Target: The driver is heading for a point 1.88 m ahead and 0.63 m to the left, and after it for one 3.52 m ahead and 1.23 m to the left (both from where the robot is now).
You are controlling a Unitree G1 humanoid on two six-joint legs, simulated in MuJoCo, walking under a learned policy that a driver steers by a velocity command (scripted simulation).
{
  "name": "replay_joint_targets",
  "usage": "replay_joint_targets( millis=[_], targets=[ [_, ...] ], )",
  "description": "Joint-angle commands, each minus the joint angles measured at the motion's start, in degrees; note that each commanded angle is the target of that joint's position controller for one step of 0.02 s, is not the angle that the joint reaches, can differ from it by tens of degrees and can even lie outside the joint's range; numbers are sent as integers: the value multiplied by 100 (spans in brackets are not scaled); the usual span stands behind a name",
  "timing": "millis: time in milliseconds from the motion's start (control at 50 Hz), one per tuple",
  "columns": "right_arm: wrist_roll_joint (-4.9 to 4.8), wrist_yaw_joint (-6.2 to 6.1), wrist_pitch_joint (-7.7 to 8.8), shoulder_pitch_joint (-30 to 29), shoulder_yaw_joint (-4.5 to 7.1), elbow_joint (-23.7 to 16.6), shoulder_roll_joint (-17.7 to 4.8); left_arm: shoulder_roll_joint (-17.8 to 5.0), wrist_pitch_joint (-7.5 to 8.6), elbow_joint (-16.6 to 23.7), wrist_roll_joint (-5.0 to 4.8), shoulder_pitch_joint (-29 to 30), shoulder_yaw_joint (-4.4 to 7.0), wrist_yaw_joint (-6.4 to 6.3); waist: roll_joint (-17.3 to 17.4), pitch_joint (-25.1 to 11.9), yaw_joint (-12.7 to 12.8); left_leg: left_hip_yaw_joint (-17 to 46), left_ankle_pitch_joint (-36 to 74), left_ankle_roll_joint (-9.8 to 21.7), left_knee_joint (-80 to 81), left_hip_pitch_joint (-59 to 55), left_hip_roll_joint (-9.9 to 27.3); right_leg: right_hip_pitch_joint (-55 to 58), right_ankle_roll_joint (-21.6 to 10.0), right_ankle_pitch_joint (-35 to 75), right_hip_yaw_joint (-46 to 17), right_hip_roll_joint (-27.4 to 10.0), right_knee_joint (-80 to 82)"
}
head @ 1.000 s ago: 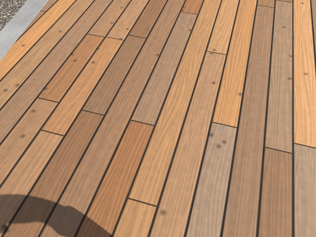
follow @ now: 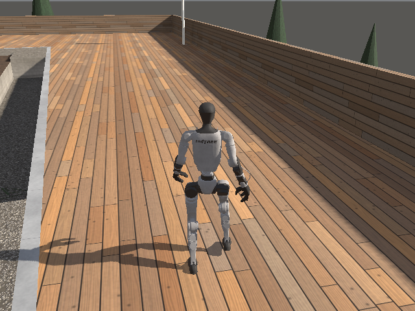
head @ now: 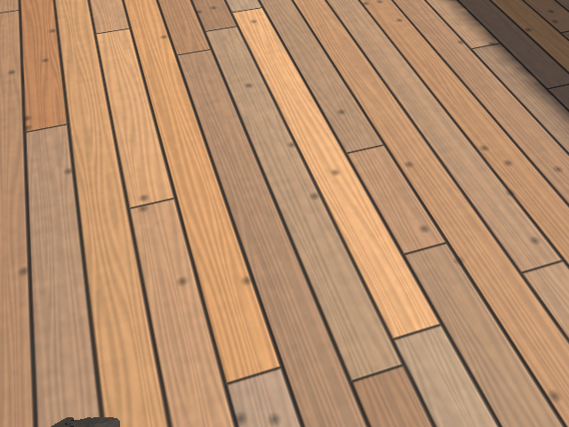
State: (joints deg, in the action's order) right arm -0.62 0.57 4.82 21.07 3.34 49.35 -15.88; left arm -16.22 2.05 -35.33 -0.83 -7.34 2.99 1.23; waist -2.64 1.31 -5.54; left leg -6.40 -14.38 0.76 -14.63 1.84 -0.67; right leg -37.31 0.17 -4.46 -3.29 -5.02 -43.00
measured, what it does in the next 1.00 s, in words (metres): walks ahead, turning left: right foot, then left foot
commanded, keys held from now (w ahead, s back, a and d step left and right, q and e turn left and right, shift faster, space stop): q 1.00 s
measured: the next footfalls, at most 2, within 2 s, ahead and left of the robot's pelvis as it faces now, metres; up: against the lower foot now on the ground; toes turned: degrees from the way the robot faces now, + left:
right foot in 0.12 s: +0.24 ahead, -0.14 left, +0.00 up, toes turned +0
left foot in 0.56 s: +0.19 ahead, +0.11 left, +0.00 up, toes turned +18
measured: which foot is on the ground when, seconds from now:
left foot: down 0.00-0.12, up 0.14-0.54, down 0.56-1.00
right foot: up 0.00-0.10, down 0.12-0.56, up 0.58-1.00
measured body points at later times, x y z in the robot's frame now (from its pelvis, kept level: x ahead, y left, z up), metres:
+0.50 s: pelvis +0.15 -0.02 -0.01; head +0.17 +0.00 +0.44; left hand +0.24 +0.28 -0.12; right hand +0.33 -0.28 -0.11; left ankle +0.17 +0.10 -0.72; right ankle +0.20 -0.14 -0.74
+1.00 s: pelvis +0.17 -0.01 -0.01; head +0.20 +0.02 +0.44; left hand +0.18 +0.32 -0.11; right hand +0.45 -0.18 -0.09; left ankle +0.16 +0.10 -0.74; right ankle +0.25 -0.12 -0.73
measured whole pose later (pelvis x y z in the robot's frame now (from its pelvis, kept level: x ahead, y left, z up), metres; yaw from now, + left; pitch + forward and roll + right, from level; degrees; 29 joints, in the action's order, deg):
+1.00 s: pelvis +0.17 -0.01 -0.01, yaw +31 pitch +2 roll -1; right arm -0.8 -1.7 -2.7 9.2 4.3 36.9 -18.0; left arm -16.8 0.5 -45.3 -0.6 -4.8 4.7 -0.8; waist 0.7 2.0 -1.2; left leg 10.8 -11.3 2.0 -29.1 19.2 -5.6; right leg -19.9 3.7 -19.2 -5.3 2.4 -35.6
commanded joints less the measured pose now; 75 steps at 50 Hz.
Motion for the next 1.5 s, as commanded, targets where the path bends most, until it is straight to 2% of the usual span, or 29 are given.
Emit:
replay_joint_targets(
  millis=[20, 100, 120, 140, 160, 180, 220, 260, 400, 520, 540, 560, 580, 600, 620, 660, 820, 1000, 1040, 1060, 1080, 1100, 1140, 1280, 1360, 1400, 1420, 1440, 1500],
  targets=[
    [-84, -16, -8, -117, 189, -219, -1015, -134, 177, 569, 14, 713, -11, 88, 661, 264, 68, 819, 2410, 923, 354, 197, 1376, 373, -54, 303, 347, 191, 792],
    [-144, -65, -136, -220, 194, -130, -1139, -610, 278, 262, 141, -316, 229, 76, 791, -494, 815, 794, 4063, 458, -1208, 88, 1111, 2334, -430, 983, 459, 612, 1849],
    [-54, -68, -89, -193, 110, -204, -905, -959, 270, 122, 237, -896, 336, 1, 591, -1024, 1046, 630, 3116, 174, -2151, 789, 764, 3641, -619, 2607, 116, 99, 1640],
    [158, -22, -23, 209, -100, -337, -306, -1340, 184, 134, 442, -1389, 366, -106, -757, -1979, 1016, 443, -577, -264, -4220, 2658, 136, 5776, -1368, 5170, -1507, -1641, 1006],
    [6, -22, -35, 847, -121, -130, -402, -1204, 90, 184, 359, -1432, 314, -90, -1239, -3040, 994, 1250, -2774, -383, -5423, 2994, -79, 6031, -2009, 5099, -2462, -2369, 1197],
    [-158, -35, -107, 430, 68, -148, -963, -967, 16, 179, 247, -1204, 278, -71, -684, -2561, 1076, 1370, -2546, -413, -5818, 3244, 174, 5343, -1843, 4226, -1890, -1949, 1472],
    [-118, -138, -303, -125, 84, -261, -781, -571, 33, 80, 115, -470, 148, -72, -326, -1244, 734, 1050, -1911, -470, -5501, 3543, 522, 3927, -1467, 2874, -961, -1402, 1963],
    [-49, -245, -581, 91, 108, -222, -604, -513, 75, 15, 211, 102, 152, -64, -493, -774, 340, 889, -1319, -608, -5248, 2639, 565, 2455, -1361, 2114, -344, -1166, 2561],
    [25, -173, -785, -596, 130, -757, -469, -738, 48, -283, 198, 430, 268, -276, -443, -604, 383, 701, -105, -437, -3686, 2196, 673, 2116, -1369, 685, 473, -1306, 2974],
    [30, 15, -856, -731, 242, -1022, -629, -965, -157, -541, -45, 418, 355, -274, -322, -519, 321, 256, 21, -5, -2082, 1540, 405, 2519, -922, 99, 681, -1416, 2220],
    [60, -5, -841, -611, 297, -988, -730, -838, -187, -657, -64, 204, 335, -269, -117, -510, 320, 293, 398, 158, -1618, 1186, 259, 2393, -638, -314, 852, -1191, 1780],
    [66, -76, -812, -459, 423, -996, -1145, -602, -223, -773, 41, -125, 287, -251, 864, -421, 410, 1142, 1860, 454, -891, 753, 698, 1919, -153, -1049, 1345, -665, 637],
    [82, -182, -784, -482, 522, -1197, -1764, -377, -241, -533, 308, -60, 199, -231, 2500, -300, 581, 3144, 3636, 1403, -698, 77, 2025, 203, 475, -3351, 1538, 264, -1211],
    [267, -102, -642, -316, 475, -1251, -1652, -591, -232, -391, 241, 495, 259, -285, 1833, -719, 128, 3600, 3122, 2025, -451, 333, 2269, -106, 435, -3590, 427, 529, -2201],
    [268, -65, -516, -466, 440, -1245, -1528, -697, -249, -383, 96, 646, 304, -315, 1302, -663, 213, 3149, 2690, 1825, -392, 373, 1984, -223, 316, -3132, 143, 427, -2482],
    [37, -129, -459, -1058, 346, -1338, -1155, -739, -286, -573, 115, 437, 361, -413, 873, -603, 492, 2607, 2188, 1267, -486, 444, 1576, -263, 248, -2252, -39, 265, -2275],
    [17, -323, -584, -1048, 340, -1498, -1162, -472, -210, -593, 73, 486, 287, -357, 1004, -769, 466, 2619, 1792, 1200, -567, 431, 1173, 452, 483, -1435, -160, 560, -712],
    [-62, -241, -731, -1405, 359, -1668, -1160, -626, -20, -690, 6, 61, 325, -151, 1197, -715, 622, 3505, 1838, 1041, -967, 785, 855, 1911, 255, -1177, -137, 772, 1539],
    [-79, -270, -759, -1316, 289, -1721, -907, -990, -17, -783, 98, -320, 433, -159, 613, -844, 683, 3064, 543, 529, -1705, 1603, 330, 3129, -123, -125, -663, -112, 2428],
    [-51, -246, -725, -933, 235, -1763, -651, -1470, -94, -710, 184, -89, 508, -215, -971, -697, 270, 1885, -1557, 141, -2847, 2757, -658, 3543, -857, 1083, -1944, -1273, 2496],
    [25, -247, -657, -1023, 372, -1774, -1119, -1252, -80, -647, 332, -101, 457, -198, -1179, -613, 489, 1605, -2344, -156, -4184, 3119, -584, 3075, -1651, 1415, -2652, -1917, 2620],
    [18, -239, -648, -947, 477, -1657, -1383, -957, -58, -531, 291, 174, 359, -220, -677, -507, 406, 1731, -1984, -260, -4902, 3063, -381, 2913, -1640, 1284, -2222, -1693, 2564],
    [26, -269, -739, -819, 461, -1433, -1149, -685, -69, -489, 117, 491, 270, -249, -427, -316, 340, 1674, -1380, -442, -5352, 3153, -379, 2911, -1197, 934, -1325, -1005, 2425],
    [49, -226, -725, -1301, 107, -1612, -384, -743, -183, -687, 103, 140, 199, -268, -793, -506, 693, 1029, -1152, -635, -3024, 2049, 40, 3165, -1247, 1451, -595, -710, 2280],
    [75, -223, -690, -858, 161, -1265, -535, -779, -171, -920, -60, -111, 130, -136, -663, -280, 504, 680, 626, -397, -259, 434, -104, 2532, -959, 1222, -772, -489, 2095],
    [157, -349, -713, -622, 310, -1336, -1309, -628, -3, -866, 144, -302, 44, -33, 513, -744, 658, 1692, 2934, 85, -855, -761, 1093, 1755, -283, -127, -505, -37, 1544],
    [194, -305, -731, -820, 311, -1237, -1261, -471, 13, -837, 38, -249, 18, -41, 1405, -756, 751, 1786, 2287, 617, -842, -21, 1349, 1862, -7, -1323, 28, 335, 1459],
    [197, -255, -688, -1125, 244, -1364, -940, -701, -27, -853, 31, -27, 52, -72, 1193, -510, 641, 1790, 1594, 718, -660, 285, 1276, 1923, 141, -1315, 122, 361, 1215],
    [153, -296, -601, -1084, 300, -1306, -1013, -752, -203, -783, -2, 36, 134, -158, 1443, -131, 541, 1847, 1322, 727, -564, 501, 1421, 1437, 121, -1313, 244, 435, 493]
  ],
)
Velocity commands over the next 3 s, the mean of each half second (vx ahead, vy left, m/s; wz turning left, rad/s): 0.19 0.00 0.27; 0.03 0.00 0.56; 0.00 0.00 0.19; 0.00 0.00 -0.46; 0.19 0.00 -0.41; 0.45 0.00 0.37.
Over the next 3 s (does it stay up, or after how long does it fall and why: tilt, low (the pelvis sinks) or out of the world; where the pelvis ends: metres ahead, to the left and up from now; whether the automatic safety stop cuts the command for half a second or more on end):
stays up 0.50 -0.02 0.00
